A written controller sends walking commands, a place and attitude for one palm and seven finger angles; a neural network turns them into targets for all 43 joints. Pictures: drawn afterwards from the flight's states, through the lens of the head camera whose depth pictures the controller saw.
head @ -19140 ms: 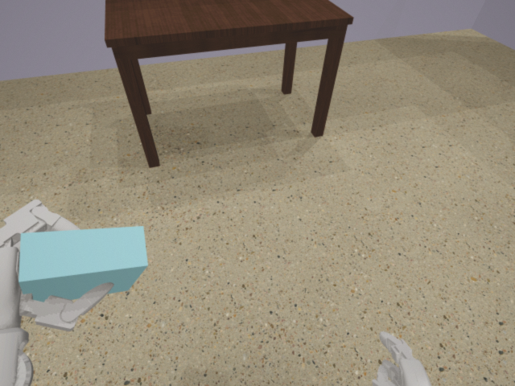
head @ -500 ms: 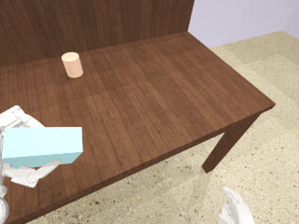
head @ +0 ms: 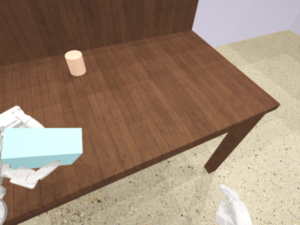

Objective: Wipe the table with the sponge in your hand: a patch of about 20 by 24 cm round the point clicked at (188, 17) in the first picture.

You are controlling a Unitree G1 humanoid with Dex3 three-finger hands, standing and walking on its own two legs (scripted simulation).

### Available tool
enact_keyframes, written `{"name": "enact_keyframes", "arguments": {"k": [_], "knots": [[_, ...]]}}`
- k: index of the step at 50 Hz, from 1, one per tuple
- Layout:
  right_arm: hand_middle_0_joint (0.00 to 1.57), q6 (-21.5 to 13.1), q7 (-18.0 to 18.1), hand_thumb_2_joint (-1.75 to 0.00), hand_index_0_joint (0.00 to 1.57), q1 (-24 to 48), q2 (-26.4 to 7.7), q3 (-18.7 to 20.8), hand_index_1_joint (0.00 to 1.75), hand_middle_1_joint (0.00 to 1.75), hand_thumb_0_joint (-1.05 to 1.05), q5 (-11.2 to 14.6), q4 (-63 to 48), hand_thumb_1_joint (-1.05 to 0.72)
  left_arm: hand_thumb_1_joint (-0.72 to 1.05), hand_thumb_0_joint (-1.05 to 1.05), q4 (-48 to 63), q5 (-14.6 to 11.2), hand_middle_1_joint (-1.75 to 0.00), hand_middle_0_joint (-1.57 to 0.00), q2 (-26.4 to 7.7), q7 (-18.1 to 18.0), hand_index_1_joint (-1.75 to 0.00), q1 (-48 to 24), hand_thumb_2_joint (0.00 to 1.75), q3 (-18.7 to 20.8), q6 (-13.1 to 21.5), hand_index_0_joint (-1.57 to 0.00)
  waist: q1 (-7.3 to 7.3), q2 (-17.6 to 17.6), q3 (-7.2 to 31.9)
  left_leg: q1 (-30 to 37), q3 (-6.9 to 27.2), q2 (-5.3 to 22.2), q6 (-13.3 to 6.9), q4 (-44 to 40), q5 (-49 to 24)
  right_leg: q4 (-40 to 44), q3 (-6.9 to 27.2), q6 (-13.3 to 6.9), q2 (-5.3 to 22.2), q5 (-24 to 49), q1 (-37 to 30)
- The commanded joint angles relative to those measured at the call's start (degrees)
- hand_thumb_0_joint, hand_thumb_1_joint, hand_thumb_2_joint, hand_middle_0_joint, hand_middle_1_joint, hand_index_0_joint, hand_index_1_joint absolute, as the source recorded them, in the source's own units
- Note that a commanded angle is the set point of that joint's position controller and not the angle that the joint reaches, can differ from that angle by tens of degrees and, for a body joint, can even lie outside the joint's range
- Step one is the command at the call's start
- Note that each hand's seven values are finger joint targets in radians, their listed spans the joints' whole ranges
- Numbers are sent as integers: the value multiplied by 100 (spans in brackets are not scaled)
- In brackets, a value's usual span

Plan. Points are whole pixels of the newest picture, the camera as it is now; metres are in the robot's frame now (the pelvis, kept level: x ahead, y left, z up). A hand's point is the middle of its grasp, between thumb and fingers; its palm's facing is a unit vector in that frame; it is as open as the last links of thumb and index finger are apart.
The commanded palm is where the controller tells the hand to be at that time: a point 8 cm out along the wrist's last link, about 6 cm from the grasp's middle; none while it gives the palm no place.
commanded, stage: shuffle to correct the standing spot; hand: left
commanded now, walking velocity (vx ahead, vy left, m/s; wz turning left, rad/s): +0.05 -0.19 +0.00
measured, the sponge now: (55, 149) +0.23 +0.21 +0.14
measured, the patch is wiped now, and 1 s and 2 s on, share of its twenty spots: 0.00 0.00 0.00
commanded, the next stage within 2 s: none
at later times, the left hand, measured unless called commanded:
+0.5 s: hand (30, 150) +0.22 +0.24 +0.16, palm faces +0.30 -0.87 -0.39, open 9.2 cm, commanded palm +0.16 +0.28 +0.18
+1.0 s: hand (31, 149) +0.22 +0.24 +0.17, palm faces +0.31 -0.86 -0.40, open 9.2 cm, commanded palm +0.16 +0.28 +0.18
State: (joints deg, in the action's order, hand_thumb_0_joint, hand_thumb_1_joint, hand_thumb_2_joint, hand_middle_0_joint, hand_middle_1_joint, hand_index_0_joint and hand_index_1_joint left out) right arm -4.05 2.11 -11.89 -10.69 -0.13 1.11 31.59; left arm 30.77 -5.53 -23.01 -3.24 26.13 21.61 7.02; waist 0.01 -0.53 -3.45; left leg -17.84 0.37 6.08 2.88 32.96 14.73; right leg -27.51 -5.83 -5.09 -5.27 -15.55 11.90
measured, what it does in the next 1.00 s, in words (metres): stands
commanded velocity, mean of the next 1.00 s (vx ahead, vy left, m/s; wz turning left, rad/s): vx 0.04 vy -0.20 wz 0.00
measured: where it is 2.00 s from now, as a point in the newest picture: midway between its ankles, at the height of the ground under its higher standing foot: outside the picture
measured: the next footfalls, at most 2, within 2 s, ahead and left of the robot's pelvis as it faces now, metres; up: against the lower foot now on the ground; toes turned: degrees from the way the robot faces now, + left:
none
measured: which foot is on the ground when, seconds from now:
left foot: down 0.00-1.00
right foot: down 0.00-1.00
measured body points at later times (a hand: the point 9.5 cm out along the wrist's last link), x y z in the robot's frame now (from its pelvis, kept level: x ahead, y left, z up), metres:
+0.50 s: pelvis +0.00 +0.00 +0.00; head +0.02 +0.02 +0.45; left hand +0.19 +0.29 +0.18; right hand +0.16 -0.23 -0.08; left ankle +0.03 +0.16 -0.73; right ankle -0.01 -0.06 -0.73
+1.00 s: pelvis +0.00 +0.00 +0.00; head +0.02 +0.01 +0.45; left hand +0.19 +0.28 +0.19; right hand +0.16 -0.23 -0.08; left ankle +0.03 +0.16 -0.73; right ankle -0.01 -0.06 -0.73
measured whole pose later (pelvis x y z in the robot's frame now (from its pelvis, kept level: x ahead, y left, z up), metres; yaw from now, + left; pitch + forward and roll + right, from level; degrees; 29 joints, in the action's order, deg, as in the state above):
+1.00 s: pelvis +0.00 +0.00 +0.00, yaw +1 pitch -1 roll -2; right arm -3.8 1.9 -12.8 -10.7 -0.1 1.3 32.2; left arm 30.6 -5.3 -23.5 -3.8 26.5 21.7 6.9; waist 0.5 -0.1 -3.3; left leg -17.3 1.0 6.0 3.4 31.8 13.8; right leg -26.3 -6.5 -5.2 -5.3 -14.9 11.1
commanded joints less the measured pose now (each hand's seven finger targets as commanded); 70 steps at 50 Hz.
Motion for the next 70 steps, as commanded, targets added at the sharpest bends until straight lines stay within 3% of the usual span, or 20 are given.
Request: {"name": "enact_keyframes", "arguments": {"k": [1,6,9,15,17,19,25,30,32,35,37,39,43,45,47,50,57,63,69,70], "knots": [[20,-297,45,-90,20,420,-728,280,30,30,0,19,-883,-90,10,0,1243,-60,-160,-120,-1014,-153,-160,-455,130,674,351,-120,43,328,827,519,242,174,-485,-284,-160,711,892,181,959,950,186],[20,-317,40,-90,20,431,-753,291,30,30,0,6,-892,-90,10,0,1404,-34,-160,-120,-1056,-155,-160,-498,130,701,383,-120,18,738,978,637,435,413,-542,-468,-1252,483,648,292,800,1411,-119],[20,-326,24,-90,20,410,-736,268,30,30,0,29,-889,-90,10,0,1366,-41,-160,-120,-974,-134,-160,-303,130,656,388,-120,14,735,1097,785,438,460,-557,-461,-1609,508,498,312,751,1533,-256],[20,-281,8,-90,20,365,-764,309,30,30,0,39,-899,-90,10,0,1141,-82,-160,-120,-1032,-103,-160,-232,130,702,342,-120,49,426,894,551,223,237,-454,-244,-607,711,772,190,936,1283,-23],[20,-255,11,-90,20,342,-742,308,30,30,0,46,-891,-90,10,0,1123,-100,-160,-120,-1016,-118,-160,-274,130,694,320,-120,70,138,872,516,122,96,-417,-49,-199,793,931,106,1076,1138,118],[20,-262,20,-90,20,399,-723,257,30,30,0,52,-880,-90,10,0,1257,-114,-160,-120,-942,-142,-160,-336,130,618,362,-120,87,292,856,672,170,107,-462,-154,-219,735,886,57,1049,1044,316],[20,-328,40,-90,20,454,-750,276,30,30,0,5,-871,-90,10,0,1407,-27,-160,-120,-1113,-174,-160,-456,130,746,419,-120,26,924,847,532,573,489,-568,-713,-803,539,587,332,748,1035,-57],[20,-335,8,-90,20,355,-778,306,30,30,0,22,-873,-90,10,0,1161,-32,-160,-120,-1004,-122,-160,-259,130,680,379,-120,26,663,878,518,440,400,-503,-543,-816,718,607,290,797,1184,-171],[20,-315,-3,-90,20,319,-766,318,30,30,0,41,-869,-90,10,0,1093,-57,-160,-120,-993,-115,-160,-244,130,677,353,-120,41,314,943,532,298,257,-445,-309,-628,744,750,182,936,1281,-111],[20,-309,3,-90,20,376,-759,302,30,30,0,44,-882,-90,10,0,1178,-84,-160,-120,-1004,-122,-160,-308,130,653,356,-120,69,411,852,562,253,190,-442,-292,-274,736,827,134,984,1067,164],[20,-284,2,-90,20,373,-731,285,30,30,0,46,-868,-90,10,0,1128,-90,-160,-120,-1031,-147,-160,-337,130,685,337,-120,74,196,792,490,202,107,-430,-153,9,824,953,96,1067,884,251],[20,-276,13,-90,20,430,-720,238,30,30,0,59,-859,-90,10,0,1263,-96,-160,-120,-939,-177,-160,-442,130,581,369,-120,97,379,726,565,264,104,-467,-267,158,807,898,44,1043,620,433],[20,-296,40,-90,20,500,-728,243,30,30,0,74,-856,-90,10,0,1403,-75,-160,-120,-1157,-214,-160,-378,130,745,385,-120,69,696,849,669,467,288,-521,-597,-380,593,730,172,882,891,182],[20,-312,28,-90,20,472,-746,270,30,30,0,34,-871,-90,10,0,1360,-30,-160,-120,-1049,-198,-160,-444,130,679,381,-120,43,831,780,472,569,410,-552,-690,-512,594,641,276,782,912,10],[20,-295,6,-90,20,384,-739,278,30,30,0,36,-847,-90,10,0,1173,-24,-160,-120,-1031,-189,-160,-348,130,696,353,-120,30,566,828,404,485,354,-514,-535,-515,703,662,251,832,1009,-144],[20,-304,-2,-90,20,371,-768,295,30,30,0,52,-856,-90,10,0,1205,-43,-160,-120,-1007,-179,-160,-325,130,654,361,-120,52,597,912,533,432,299,-498,-466,-639,649,667,175,863,1163,-95],[20,-237,-7,-90,20,385,-736,296,30,30,0,65,-846,-90,10,0,1139,-95,-160,-120,-1035,-175,-160,-313,130,682,298,-120,72,150,957,601,157,125,-445,55,-793,689,883,96,1096,1611,-1],[20,-201,8,-90,20,518,-708,256,30,30,0,108,-846,-90,10,0,1326,-124,-160,-120,-1125,-211,-160,-318,130,726,327,-120,92,442,894,766,214,119,-482,-101,-717,629,885,77,1070,1403,203],[20,-191,-9,-90,20,470,-730,236,30,30,0,64,-858,-90,10,0,1288,-97,-160,-120,-928,-196,-160,-283,130,593,344,-120,72,651,872,624,366,269,-531,-328,-891,570,647,183,901,1344,26],[20,-202,-5,-90,20,468,-750,279,30,30,0,53,-865,-90,10,0,1228,-85,-160,-120,-1071,-194,-160,-272,130,728,331,-120,44,621,854,564,404,331,-530,-351,-957,588,641,246,880,1360,-54]]}}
